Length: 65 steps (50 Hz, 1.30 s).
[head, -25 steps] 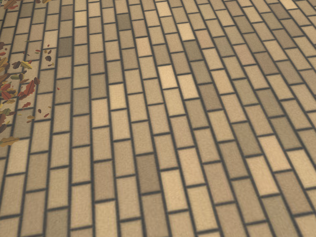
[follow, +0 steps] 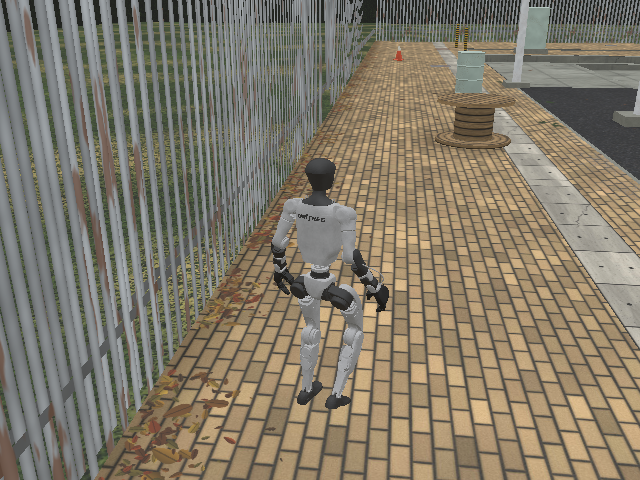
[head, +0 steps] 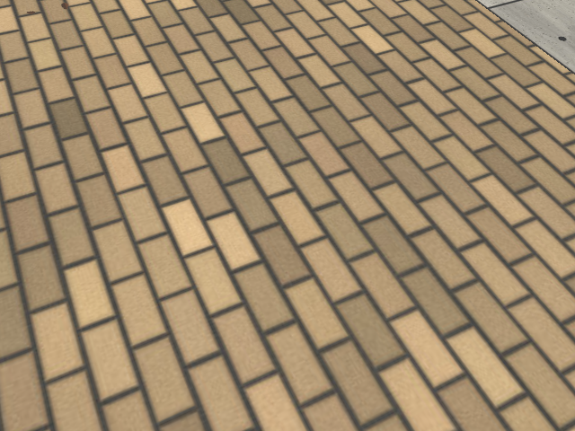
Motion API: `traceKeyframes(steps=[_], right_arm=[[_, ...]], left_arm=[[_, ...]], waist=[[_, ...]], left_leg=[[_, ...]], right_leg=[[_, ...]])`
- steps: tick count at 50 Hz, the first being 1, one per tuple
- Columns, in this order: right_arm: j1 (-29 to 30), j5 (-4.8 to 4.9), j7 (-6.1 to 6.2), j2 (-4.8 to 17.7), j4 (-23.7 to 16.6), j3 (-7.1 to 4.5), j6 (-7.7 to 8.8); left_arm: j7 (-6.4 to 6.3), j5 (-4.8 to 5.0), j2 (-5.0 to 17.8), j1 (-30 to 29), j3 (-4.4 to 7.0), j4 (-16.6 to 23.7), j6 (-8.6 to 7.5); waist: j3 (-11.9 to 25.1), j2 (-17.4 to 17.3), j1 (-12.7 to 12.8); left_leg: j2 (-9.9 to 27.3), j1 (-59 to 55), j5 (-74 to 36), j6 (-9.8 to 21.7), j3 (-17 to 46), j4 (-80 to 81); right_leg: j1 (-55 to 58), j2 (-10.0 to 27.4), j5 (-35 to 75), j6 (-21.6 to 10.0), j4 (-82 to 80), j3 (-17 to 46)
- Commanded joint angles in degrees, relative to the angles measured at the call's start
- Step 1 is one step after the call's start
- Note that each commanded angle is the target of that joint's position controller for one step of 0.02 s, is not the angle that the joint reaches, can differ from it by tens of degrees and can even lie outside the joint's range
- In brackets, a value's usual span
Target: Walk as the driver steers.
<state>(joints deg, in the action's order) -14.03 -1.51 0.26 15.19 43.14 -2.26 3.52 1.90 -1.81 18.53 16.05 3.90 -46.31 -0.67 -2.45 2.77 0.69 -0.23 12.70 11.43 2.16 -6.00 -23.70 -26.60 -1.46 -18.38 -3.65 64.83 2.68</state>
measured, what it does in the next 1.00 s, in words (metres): walks ahead, turning right: right foot, then left foot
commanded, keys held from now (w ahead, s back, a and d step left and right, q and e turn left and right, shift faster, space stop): w+e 0.86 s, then w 0.14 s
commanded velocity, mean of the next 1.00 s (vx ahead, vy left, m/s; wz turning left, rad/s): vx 0.50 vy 0.00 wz -0.58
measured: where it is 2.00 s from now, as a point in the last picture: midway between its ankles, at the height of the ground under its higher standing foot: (423, 317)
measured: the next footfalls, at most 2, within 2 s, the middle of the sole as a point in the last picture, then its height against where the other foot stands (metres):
right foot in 0.32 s outside the picture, level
left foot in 0.88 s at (333, 351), level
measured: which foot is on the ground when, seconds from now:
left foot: down 0.00-0.32, up 0.34-0.86, down 0.88-1.00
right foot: up 0.00-0.30, down 0.32-0.88, up 0.90-1.00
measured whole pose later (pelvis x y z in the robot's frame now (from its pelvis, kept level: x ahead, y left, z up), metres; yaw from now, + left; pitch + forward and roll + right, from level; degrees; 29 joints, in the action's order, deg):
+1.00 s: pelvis +0.55 -0.14 -0.01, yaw -34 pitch +1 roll +0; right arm -9.8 -2.0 0.1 15.4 41.5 -2.1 2.9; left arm 0.6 -1.6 17.8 19.9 3.5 -48.4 -2.4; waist -2.5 1.6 2.2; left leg -1.1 19.1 10.7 2.2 -2.7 -29.2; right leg -17.7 -5.6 -21.2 -4.5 64.1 5.6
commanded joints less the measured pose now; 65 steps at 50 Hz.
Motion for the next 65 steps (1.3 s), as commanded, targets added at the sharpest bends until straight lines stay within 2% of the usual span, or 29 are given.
traceKeyframes(steps=[1, 7, 12, 14, 15, 16, 17, 18, 19, 20, 21, 22, 24, 26, 31, 38, 40, 42, 43, 44, 45, 46, 47, 48, 49, 53, 56, 60, 65], right_arm=[[-3.58, 0.67, -0.37, 6.13, -0.92, -1.68, 1.90], [-6.06, 0.56, -0.36, 6.29, 1.64, -1.81, 1.78], [-9.87, 0.59, 0.37, 8.82, 4.09, -2.39, 0.90], [-10.56, 0.51, 0.78, 10.50, 4.87, -2.65, 0.01], [-10.66, 0.51, 0.92, 11.27, 5.02, -2.73, -0.56], [-9.92, 0.72, 0.95, 11.48, 4.56, -2.61, -1.05], [-10.17, 0.32, 0.77, 9.94, 2.73, -2.10, -1.05], [-11.71, 0.35, -0.62, 3.76, -1.80, -0.92, -0.82], [-3.88, -0.17, -0.52, 9.04, -3.08, -1.94, -0.63], [-0.69, 0.75, -0.73, 8.11, -4.19, -1.65, -0.01], [-1.63, 0.81, -0.59, 7.34, -3.39, -1.24, 0.51], [-2.31, 0.12, -0.53, 7.23, -2.70, -1.31, 0.08], [-5.18, -1.21, -0.83, 6.76, -1.87, -1.27, -1.88], [-3.95, -1.26, -1.27, 5.71, -2.30, -1.17, -2.94], [7.73, -1.00, -1.28, 5.36, -5.83, -1.08, -3.15], [18.73, -0.23, -1.82, 5.37, -10.01, -0.33, -1.86], [16.92, -0.06, -1.64, 6.25, -10.01, -0.46, -1.41], [7.74, 0.09, -0.68, 8.30, -7.26, -1.33, -0.89], [-0.34, -0.10, 0.06, 9.85, -5.05, -2.05, -0.22], [-9.54, -1.25, 1.07, 13.39, -4.20, -2.93, 0.28], [-10.04, -2.15, 1.23, 18.41, -4.29, -4.00, -0.12], [-6.51, -0.86, 0.70, 14.10, -4.31, -3.61, -0.70], [-2.59, -0.36, 0.35, 9.19, -4.63, -2.47, -0.65], [-0.58, -0.37, -0.10, 6.26, -4.16, -1.71, -0.41], [-0.58, -0.39, -0.19, 5.52, -3.25, -1.39, -0.07], [-4.29, 0.54, -1.08, 6.05, 0.61, -1.45, 1.98], [-5.98, 0.78, -1.22, 6.28, 2.43, -1.52, 2.21], [-8.39, 1.09, -1.50, 6.67, 4.60, -1.50, 1.83], [-12.11, 0.81, -1.13, 8.91, 7.36, -1.99, 0.98]], left_arm=[[1.22, -0.25, 1.37, -0.32, 0.04, 3.93, 0.54], [2.74, -0.02, -1.07, -12.72, -1.51, 8.30, -0.03], [3.14, -0.71, -0.41, -18.58, -1.69, 10.69, 0.10], [2.49, -1.11, 0.58, -16.03, -1.15, 10.17, 0.14], [2.08, -1.20, 1.53, -11.37, -0.57, 8.92, -0.14], [1.41, -1.49, 2.84, -2.48, 0.39, 6.06, -0.63], [0.30, -1.89, 7.36, 6.80, 2.10, 3.66, -0.69], [-0.53, -0.57, 13.51, 3.97, 3.43, 5.06, -0.19], [-1.05, 0.76, 12.40, 7.24, 3.40, 5.70, 0.29], [-1.63, 1.09, 10.59, 5.12, 3.02, 4.06, 0.30], [-1.78, 1.42, 7.84, 2.83, 2.34, 3.54, -0.06], [-1.95, 1.48, 6.37, 0.28, 1.91, 3.77, -0.53], [-1.85, 1.87, 4.45, -1.94, 1.12, 4.14, -1.49], [-1.50, 1.92, 5.23, -0.30, 1.39, 3.36, -2.24], [-1.37, 1.67, 5.98, 6.01, 1.72, 1.38, -2.53], [-2.42, 1.08, 6.80, 12.55, 1.90, -0.67, -2.59], [-2.94, 0.94, 7.68, 11.21, 2.11, -0.45, -2.53], [-2.78, 0.86, 8.85, 7.55, 2.31, 0.30, -2.74], [-2.23, 1.34, 8.81, 6.33, 2.22, 0.33, -3.07], [-1.69, 1.75, 5.07, 6.85, 1.14, 1.49, -3.63], [-1.74, 3.00, -0.12, 14.13, 0.19, 2.62, -3.49], [-2.24, 0.62, 4.25, 13.58, 0.38, 0.87, -2.98], [-1.90, 0.18, 4.61, 10.13, 0.61, 0.30, -2.70], [-1.48, 0.03, 3.87, 7.03, 0.34, 0.54, -2.57], [-1.03, -0.17, 3.04, 5.54, 0.21, 0.79, -2.26], [0.05, -0.59, 1.22, 3.92, -0.47, 1.06, -1.10], [0.71, -0.80, 0.51, -3.37, -1.26, 3.31, -1.19], [1.56, -0.43, -1.75, -13.13, -3.09, 5.75, -1.74], [0.66, -0.33, 0.25, -16.01, -2.88, 6.48, -2.10]], waist=[[1.05, -8.75, -0.47], [-1.27, -8.15, -2.31], [-2.50, -7.88, -3.30], [0.05, -8.86, -1.69], [3.03, -8.85, 0.40], [8.07, -7.06, 4.42], [14.68, -0.99, 7.91], [18.47, 12.33, 2.62], [18.78, 2.86, 7.01], [10.83, 0.82, 5.26], [5.88, -1.67, 2.48], [3.74, -2.78, 0.08], [4.27, -1.54, -2.74], [3.77, -1.76, -2.84], [-0.33, -0.78, 1.03], [-0.85, 0.58, 4.81], [-0.68, 1.45, 3.24], [2.46, 1.69, -1.30], [6.78, -1.04, -5.56], [14.82, -5.91, -8.82], [21.01, -20.23, -4.58], [16.06, -13.83, -2.84], [7.99, -7.70, -2.00], [4.02, -4.32, -1.68], [2.34, -6.05, -1.26], [2.06, -8.73, -0.04], [0.24, -8.48, -0.77], [-0.63, -8.68, -2.71], [-0.97, -8.47, -2.78]], left_leg=[[16.03, -6.81, -13.99, 6.55, 11.27, 13.41], [13.46, -7.67, -19.31, 5.24, -0.59, 14.34], [15.83, -13.86, -28.13, 3.84, -4.76, 11.17], [16.25, -16.88, -45.81, 3.21, -6.96, 2.78], [16.28, -17.15, -51.57, 3.12, -7.71, -5.28], [15.49, -12.77, -48.62, 2.15, -8.95, -17.51], [14.01, -1.03, -29.66, 0.31, -9.24, -34.87], [2.76, 24.27, 21.58, -3.35, -5.94, -53.82], [1.85, 30.11, 19.25, -3.20, 5.14, -57.41], [4.92, 32.23, 12.23, -2.52, 6.60, -54.54], [6.64, 28.83, 9.11, -2.41, 6.38, -48.75], [7.75, 25.11, 8.55, -2.77, 6.79, -45.09], [8.05, 19.24, 8.46, -4.08, 6.89, -41.60], [7.59, 19.50, 6.25, -5.01, 6.07, -38.41], [6.77, 26.97, -4.56, -5.94, 6.28, -26.86], [2.48, 26.60, -8.69, -4.17, 6.56, -13.93], [1.35, 20.54, -6.94, -2.94, 7.21, -9.81], [-1.47, 5.31, -2.35, -1.03, 6.16, -6.78], [-0.52, -6.29, -3.88, 0.41, 6.47, -3.29], [10.46, -19.50, 6.96, 3.01, 17.08, -1.55], [25.62, -31.50, 10.57, 10.05, 44.47, 4.53], [24.51, -24.91, 17.00, 10.77, 50.59, 7.44], [22.09, -16.28, 16.65, 10.11, 41.65, 8.69], [18.99, -10.67, 10.54, 9.22, 33.68, 9.60], [16.51, -7.68, 4.09, 8.21, 27.85, 10.39], [13.91, -5.61, -13.27, 8.65, 18.12, 11.93], [13.38, -6.44, -14.35, 9.07, 13.85, 14.55], [10.46, -3.86, -17.17, 7.44, 7.84, 14.96], [14.04, -9.26, -24.50, 6.55, 8.69, 10.58]], right_leg=[[-9.60, 3.77, 4.16, 0.58, 0.34, 1.43], [-10.24, 4.50, 16.51, 1.22, -16.95, -3.36], [-5.94, 2.91, 11.84, -1.85, -27.75, -8.29], [-0.38, -0.75, 5.44, -4.13, -29.62, -10.40], [5.05, -3.00, 3.23, -5.62, -31.01, -10.66], [16.59, -4.83, 4.70, -7.45, -35.00, -9.99], [31.29, 3.62, -2.40, -10.30, -37.67, 2.39], [46.42, 20.19, -2.46, -17.88, -42.29, 32.99], [45.90, 20.69, 3.34, -18.35, -47.08, 38.81], [40.17, 18.87, 11.55, -17.09, -47.31, 28.31], [32.14, 16.14, 19.89, -15.20, -48.00, 22.74], [26.69, 13.07, 24.51, -13.43, -48.69, 18.58], [20.64, 9.92, 28.49, -12.80, -50.27, 14.66], [18.17, 8.31, 27.32, -13.06, -51.87, 13.65], [19.80, 7.22, 20.93, -11.56, -54.45, 15.88], [28.05, 8.00, 31.77, -9.92, -48.71, 18.77], [27.67, 8.54, 34.28, -8.20, -46.66, 20.14], [23.40, 6.87, 44.01, -5.45, -39.43, 19.39], [20.21, 3.50, 44.58, -3.97, -28.99, 16.77], [13.58, 0.07, 30.88, -2.78, -13.78, 12.99], [-3.09, -9.62, -10.87, -0.52, 2.13, 6.58], [-8.19, -4.74, -9.94, -1.15, 7.33, 6.89], [-7.65, -2.39, -4.47, -1.02, 7.07, 6.32], [-6.47, -0.74, -1.48, -0.81, 4.64, 5.38], [-5.42, 0.38, -0.62, -0.61, 2.35, 4.95], [-4.72, 0.36, 0.59, 0.24, -2.20, 4.10], [-9.28, 2.29, 5.90, 1.36, -9.56, 2.09], [-3.33, 3.67, 13.81, 2.27, -24.80, -4.26], [1.99, 2.17, 10.19, -0.21, -32.37, -6.34]])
